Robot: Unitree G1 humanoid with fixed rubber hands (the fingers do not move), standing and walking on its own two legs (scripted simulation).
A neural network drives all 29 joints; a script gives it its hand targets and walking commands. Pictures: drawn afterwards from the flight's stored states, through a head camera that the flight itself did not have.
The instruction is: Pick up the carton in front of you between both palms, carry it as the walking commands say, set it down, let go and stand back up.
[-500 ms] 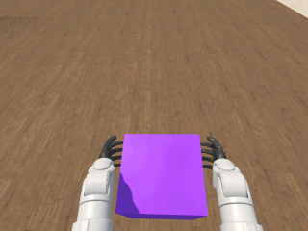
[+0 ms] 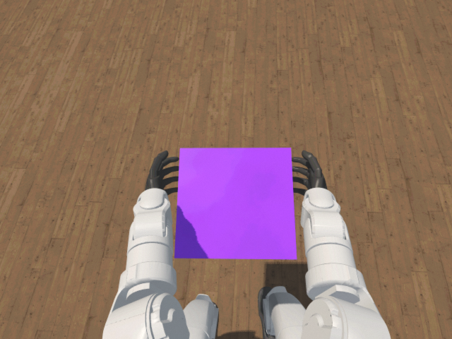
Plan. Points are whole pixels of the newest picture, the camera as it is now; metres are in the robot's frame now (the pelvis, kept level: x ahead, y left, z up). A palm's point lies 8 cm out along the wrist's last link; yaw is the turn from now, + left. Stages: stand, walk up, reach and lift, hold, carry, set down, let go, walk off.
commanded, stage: set down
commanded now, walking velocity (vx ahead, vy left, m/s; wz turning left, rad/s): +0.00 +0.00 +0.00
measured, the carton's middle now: (235, 208) +0.36 +0.01 -0.15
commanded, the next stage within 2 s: none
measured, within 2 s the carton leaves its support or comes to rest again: neither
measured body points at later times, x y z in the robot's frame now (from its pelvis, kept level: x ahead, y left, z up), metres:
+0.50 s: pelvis -0.02 +0.01 -0.14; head +0.20 -0.01 +0.25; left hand +0.41 +0.14 -0.21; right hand +0.42 -0.16 -0.22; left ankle +0.03 +0.14 -0.70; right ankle +0.08 -0.10 -0.70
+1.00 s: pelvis -0.05 +0.01 -0.27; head +0.24 -0.03 +0.08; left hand +0.43 +0.12 -0.37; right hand +0.45 -0.18 -0.39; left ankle +0.03 +0.14 -0.70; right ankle +0.08 -0.10 -0.70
